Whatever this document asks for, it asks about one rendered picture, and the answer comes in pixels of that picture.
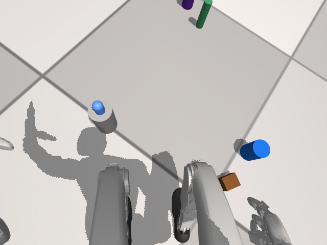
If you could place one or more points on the left robot hand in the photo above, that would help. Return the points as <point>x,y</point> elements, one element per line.
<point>6,145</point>

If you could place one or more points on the right robot foot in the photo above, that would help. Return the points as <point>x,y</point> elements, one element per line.
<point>180,236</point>

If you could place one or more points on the left robot arm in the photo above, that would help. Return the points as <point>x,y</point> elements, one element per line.
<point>4,232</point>

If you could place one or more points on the right robot hand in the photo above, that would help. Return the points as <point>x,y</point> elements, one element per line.
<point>273,231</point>

